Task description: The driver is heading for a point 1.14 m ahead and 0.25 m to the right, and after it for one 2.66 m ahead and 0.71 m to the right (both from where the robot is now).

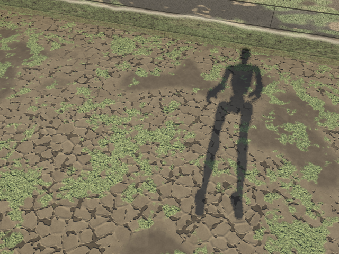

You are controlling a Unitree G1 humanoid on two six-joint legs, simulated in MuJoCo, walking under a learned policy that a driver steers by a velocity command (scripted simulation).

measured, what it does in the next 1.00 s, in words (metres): stands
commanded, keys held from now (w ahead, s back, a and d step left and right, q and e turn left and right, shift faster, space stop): no key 1.00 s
